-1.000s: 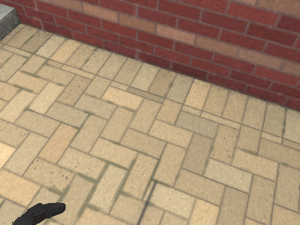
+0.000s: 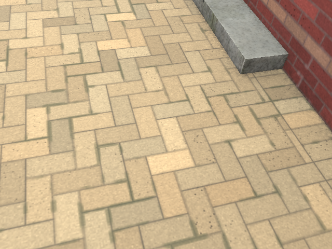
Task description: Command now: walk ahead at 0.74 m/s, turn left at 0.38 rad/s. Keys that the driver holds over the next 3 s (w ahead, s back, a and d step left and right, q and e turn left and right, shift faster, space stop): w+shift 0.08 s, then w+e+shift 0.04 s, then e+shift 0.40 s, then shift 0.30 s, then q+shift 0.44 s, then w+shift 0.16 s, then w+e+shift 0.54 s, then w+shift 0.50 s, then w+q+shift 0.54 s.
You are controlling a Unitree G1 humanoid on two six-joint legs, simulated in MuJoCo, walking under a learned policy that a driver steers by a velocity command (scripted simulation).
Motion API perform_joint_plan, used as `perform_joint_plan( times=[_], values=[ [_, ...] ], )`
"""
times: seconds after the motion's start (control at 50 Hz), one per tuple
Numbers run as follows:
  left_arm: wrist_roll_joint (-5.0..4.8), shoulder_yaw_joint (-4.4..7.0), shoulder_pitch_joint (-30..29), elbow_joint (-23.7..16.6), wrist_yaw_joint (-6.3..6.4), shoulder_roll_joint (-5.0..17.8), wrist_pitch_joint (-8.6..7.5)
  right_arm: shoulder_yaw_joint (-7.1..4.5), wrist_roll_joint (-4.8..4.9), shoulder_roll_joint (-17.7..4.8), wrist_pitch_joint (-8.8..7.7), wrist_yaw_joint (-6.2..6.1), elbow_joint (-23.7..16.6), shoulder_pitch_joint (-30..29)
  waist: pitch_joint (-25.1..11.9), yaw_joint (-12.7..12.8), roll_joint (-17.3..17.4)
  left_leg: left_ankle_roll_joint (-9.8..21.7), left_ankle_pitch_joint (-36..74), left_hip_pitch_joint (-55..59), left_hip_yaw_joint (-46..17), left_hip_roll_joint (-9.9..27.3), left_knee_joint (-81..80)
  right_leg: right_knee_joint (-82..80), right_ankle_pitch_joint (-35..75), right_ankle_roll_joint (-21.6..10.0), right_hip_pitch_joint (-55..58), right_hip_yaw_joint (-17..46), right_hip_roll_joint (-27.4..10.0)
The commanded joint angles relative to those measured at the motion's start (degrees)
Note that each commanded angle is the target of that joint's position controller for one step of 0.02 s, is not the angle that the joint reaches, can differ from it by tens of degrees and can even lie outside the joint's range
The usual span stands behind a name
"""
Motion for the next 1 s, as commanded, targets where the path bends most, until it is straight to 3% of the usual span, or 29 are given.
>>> perform_joint_plan(
  times=[0.02, 0.08, 0.12, 0.14, 0.16, 0.18, 0.22, 0.26, 0.34, 0.4, 0.46, 0.48, 0.5, 0.52, 0.54, 0.56, 0.58, 0.6, 0.64, 0.68, 0.74, 0.82, 0.84, 0.86, 0.88, 0.9, 0.92, 0.94, 1.0],
  values=[
    [-0.45, 0.22, -10.1, -7.0, -0.31, 4.5, -2.17, -2.89, 0.39, -10.5, -0.86, 0.23, -1.9, 1.7, 6.8, -2.6, 12.6, 9.5, -9.6, -3.7, -11.3, 13.8, -8.6, -3.0, -2.3, -1.3, -1.0, -1.3, -0.6],
    [-0.55, 0.47, -4.3, -6.4, -0.44, 5.2, -2.66, -2.54, 0.13, -10.1, 0.19, 0.19, -0.7, 1.2, 5.7, 1.5, 11.6, 8.9, -1.7, -3.3, -10.9, 14.0, -4.9, -6.4, -5.4, -3.7, 7.0, -2.5, -0.4],
    [-0.42, 2.03, 12.4, -2.1, 0.61, 8.6, -2.62, -1.28, -1.51, -6.7, 0.08, 0.13, -1.7, -1.2, -5.2, 8.7, 7.9, 5.9, 16.5, -9.8, -2.4, 8.3, 15.7, -4.0, -8.4, -7.1, 27.8, -1.1, -2.3],
    [1.16, 3.56, 22.8, -0.6, 0.83, 14.8, -2.27, -0.09, -0.95, -3.8, -1.05, -0.15, -3.9, 0.7, -13.4, 10.7, -8.9, 0.3, 12.4, -27.2, 5.1, 0.8, 40.2, -8.9, -23.6, -16.0, 46.2, 23.3, -14.0],
    [0.75, 2.98, 25.2, 0.8, -0.33, 12.7, -2.42, 0.18, -0.53, -3.3, -2.37, -0.77, -4.3, 1.4, -13.2, 9.8, -17.5, -2.0, -12.2, -39.3, 4.3, -2.5, 51.9, -18.6, -29.8, -19.9, 50.4, 44.0, -19.7],
    [0.16, 1.91, 20.9, 0.1, -0.21, 9.1, -2.04, -0.68, 0.58, -7.1, -3.37, -0.43, -4.5, -3.2, -3.5, 9.0, -11.8, -1.4, -10.8, -46.6, 4.4, 1.1, 55.8, -18.7, -23.2, -19.4, 46.1, 40.3, -19.5],
    [1.35, 1.01, 15.8, -2.4, 0.56, 6.0, -0.48, -0.37, -1.50, -6.7, -4.91, 0.34, -5.6, -10.5, 3.0, 7.5, -2.0, -1.8, -5.9, -45.0, 7.1, 3.7, 52.5, -16.9, 2.3, -18.6, 35.4, 26.7, -14.6],
    [1.03, 0.35, 13.6, -3.3, 1.52, 4.8, 0.41, -0.52, -2.99, -5.5, -4.95, 1.01, -6.3, -11.0, 3.0, 4.5, -2.4, -3.6, -2.9, -38.7, 8.1, 4.8, 45.0, -17.4, 19.9, -17.6, 28.9, 20.2, -11.3],
    [-0.47, 1.63, 11.3, -3.3, 3.72, 8.6, 1.83, 0.67, -2.82, -2.2, -4.19, 1.17, -7.2, -15.8, 3.1, 3.2, -3.8, -6.2, 5.7, -26.4, 12.7, -1.3, 23.8, -16.8, 32.2, -14.3, 16.5, 12.0, -5.1],
    [-1.32, 2.35, 14.2, -2.5, 4.82, 9.0, 3.64, -0.31, -2.06, -3.9, -3.71, 1.41, -6.8, -18.6, -0.6, 3.7, -5.1, -6.2, 18.0, -14.3, 11.1, -5.4, 11.8, -14.4, 23.7, -9.6, 13.6, 14.1, -3.0],
    [-1.33, 2.66, 11.6, -4.3, 5.42, 7.9, 4.35, -1.89, -1.45, -7.0, -3.35, 0.76, -5.8, -16.1, -2.7, 1.0, -5.8, -4.3, 21.7, -6.2, 7.0, -3.0, 6.0, -8.1, 20.2, -5.9, 14.9, 19.0, -2.5],
    [-1.23, 2.57, 9.9, -5.4, 5.29, 7.0, 4.55, -2.37, -1.99, -7.7, -3.33, 0.30, -4.7, -11.9, -5.6, -1.4, -5.1, -3.0, 25.7, -0.7, 6.9, -1.1, 2.5, -1.4, 20.3, -4.0, 15.7, 18.4, -0.1],
    [-0.28, 1.54, 10.4, -6.9, 4.80, 3.3, 4.71, -2.75, -3.30, -9.5, -3.09, -0.26, -3.7, -5.7, -12.8, -3.1, -0.6, 0.5, 32.0, 11.4, 1.8, 7.1, 4.5, 11.7, 8.4, -2.2, 11.9, 16.6, 2.8],
    [2.18, -0.25, 18.7, -6.8, 4.37, -3.0, 4.92, -2.28, -3.68, -10.6, -2.07, -0.92, -4.5, -5.3, -17.6, 1.7, 13.2, 5.2, 60.8, 23.0, -10.1, 21.1, 11.1, 26.5, -38.3, -0.4, 0.8, 11.1, 9.4],
    [-0.02, -0.12, 30.0, -6.3, 3.68, 1.6, 5.04, -2.60, -3.57, -10.9, -0.99, -0.31, -3.7, -6.7, -25.3, 6.2, 22.6, 14.9, 49.4, 23.8, -27.7, 32.1, 8.1, 39.9, -39.0, 0.4, -3.0, 9.4, 6.2],
    [-0.70, 1.25, 27.1, -4.1, 4.03, 6.2, 6.03, -2.02, -3.24, -6.7, -0.51, -0.50, -5.7, -11.9, -18.4, 5.3, 13.2, 14.0, 36.4, 16.5, -23.2, 26.3, 4.7, 43.6, -32.3, 2.3, -5.0, 7.7, 2.5],
    [-0.76, 1.92, 20.7, -4.9, 4.34, 8.1, 6.93, -1.09, -2.66, -3.5, -0.01, -0.59, -5.9, -14.4, -11.5, 3.8, 8.2, 11.3, 30.9, 10.0, -13.2, 21.4, 3.7, 43.5, -27.8, 3.4, -6.5, 5.0, 1.5],
    [-0.55, 2.11, 17.9, -5.2, 4.80, 7.9, 7.77, -0.67, -2.67, -3.2, 0.40, -0.34, -5.5, -15.6, -8.6, 3.8, 5.4, 10.1, 29.7, 4.4, -8.7, 18.3, 2.7, 43.0, -25.6, 4.0, -5.2, 4.3, 0.4],
    [0.03, 1.25, 15.0, -7.0, 4.80, 4.7, 8.26, -1.16, -3.30, -5.0, 0.48, -0.05, -3.2, -16.7, -3.3, 4.8, 7.2, 10.4, 33.4, -5.8, -2.0, 15.0, 0.5, 36.6, -24.0, 3.8, -0.8, 2.9, -0.4],
    [0.62, -0.01, 13.9, -7.8, 4.66, 1.4, 7.64, -1.43, -3.43, -5.3, 0.15, 0.02, -1.3, -16.2, -4.1, 4.9, 8.3, 11.7, 40.6, -6.6, 1.0, 14.7, 0.1, 28.5, -24.0, 3.5, 2.1, 1.3, 0.0],
    [1.18, -0.86, 11.6, -8.3, 4.00, 1.1, 7.40, -2.04, -2.25, -7.1, 0.68, -0.06, 0.0, -17.3, -7.1, 4.4, 9.0, 12.5, 39.9, -7.0, 3.0, 15.7, 0.1, 17.2, -18.8, 2.5, 8.6, 0.3, -0.9],
    [1.05, -0.65, 10.0, -8.7, 2.88, 2.7, 7.99, -2.03, -1.09, -8.4, 1.67, 0.23, 1.8, -17.0, -5.7, 4.9, 9.2, 10.2, 21.7, -10.5, 3.7, 14.8, 1.1, 2.6, -9.4, -0.3, 17.2, -2.2, 0.5],
    [1.62, -0.95, 10.2, -8.3, 2.74, 1.4, 7.95, -1.06, -0.96, -6.1, 1.66, 0.43, 2.6, -16.5, -4.8, 5.6, 8.3, 7.9, 14.2, -14.9, 3.8, 12.8, 1.9, -4.4, -5.3, -1.7, 23.2, -1.8, 0.8],
    [2.57, -1.27, 10.0, -8.8, 2.93, 1.1, 7.94, 0.44, -1.40, -2.3, 1.36, 0.96, 4.3, -13.5, -4.0, 5.8, 5.8, 2.9, 4.6, -19.8, 4.7, 9.9, 2.8, -10.3, -2.5, -3.5, 29.5, 1.5, -1.7],
    [3.49, -0.67, 10.2, -10.1, 3.60, 6.0, 7.99, 1.24, -2.81, -0.1, 1.28, 1.68, 4.5, -10.5, -4.7, 3.7, -5.5, -2.5, -9.9, -23.5, 9.5, 3.8, 13.5, -13.1, 5.9, -7.0, 32.6, 13.6, -14.0],
    [4.49, 0.07, 6.9, -10.1, 3.66, 8.3, 7.87, -0.06, -1.22, -3.2, 1.55, 1.02, 3.6, -10.5, -2.6, 3.5, -13.2, -4.7, -16.6, -20.6, 11.6, 1.8, 20.4, -16.7, -1.9, -14.9, 17.2, 16.4, -21.4],
    [4.38, 0.61, 4.1, -10.7, 3.71, 8.5, 7.15, -1.69, -0.48, -8.7, 2.15, 0.23, 3.5, -12.6, 1.6, 4.7, -11.0, -5.7, -14.3, -19.7, 11.0, 2.8, 28.8, -18.7, -9.3, -16.2, 12.6, 15.2, -18.7],
    [3.86, 0.80, 3.3, -10.2, 3.94, 8.1, 6.59, -3.10, 0.20, -10.8, 2.78, -0.36, 4.0, -12.0, 3.8, 4.6, -10.4, -6.2, -13.4, -23.7, 11.5, 1.8, 36.7, -18.9, -8.5, -15.5, 12.9, 12.9, -17.3],
    [2.52, -0.53, 0.5, -10.3, 4.82, 3.2, 5.52, -3.99, -0.03, -8.4, 4.99, -1.85, 6.0, -6.4, 3.0, 2.7, -7.3, -8.3, -10.5, -28.4, 9.4, 2.3, 50.1, -16.6, 5.0, -14.1, 17.2, 5.9, -16.3]
  ],
)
